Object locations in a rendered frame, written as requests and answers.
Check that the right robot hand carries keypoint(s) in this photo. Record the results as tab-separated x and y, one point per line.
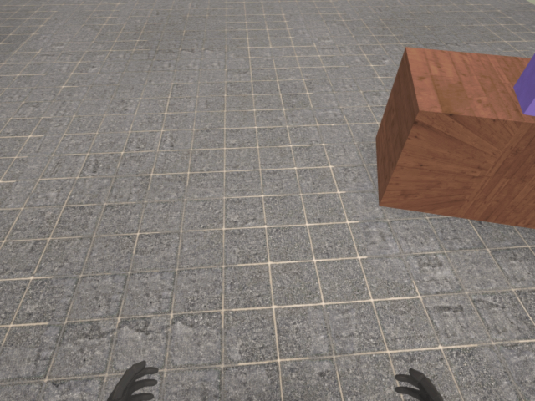
426	392

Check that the pedestal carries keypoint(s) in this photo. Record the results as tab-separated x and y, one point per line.
453	140

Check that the left robot hand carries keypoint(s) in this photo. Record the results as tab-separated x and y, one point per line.
127	385

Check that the carton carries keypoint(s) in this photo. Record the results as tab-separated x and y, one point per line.
525	88

